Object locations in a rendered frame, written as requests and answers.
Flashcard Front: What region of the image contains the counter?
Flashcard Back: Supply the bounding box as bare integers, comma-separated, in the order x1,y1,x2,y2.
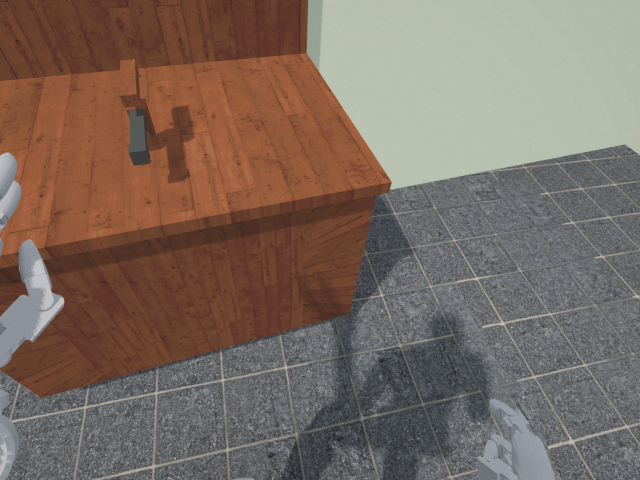
0,0,392,398

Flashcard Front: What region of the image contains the right robot hand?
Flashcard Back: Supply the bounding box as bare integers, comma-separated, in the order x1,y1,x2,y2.
477,399,555,480

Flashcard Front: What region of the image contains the tap lever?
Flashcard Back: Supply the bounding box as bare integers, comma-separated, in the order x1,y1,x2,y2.
129,109,151,166

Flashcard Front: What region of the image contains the left robot hand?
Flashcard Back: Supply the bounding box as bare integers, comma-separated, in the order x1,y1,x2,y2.
0,153,64,368

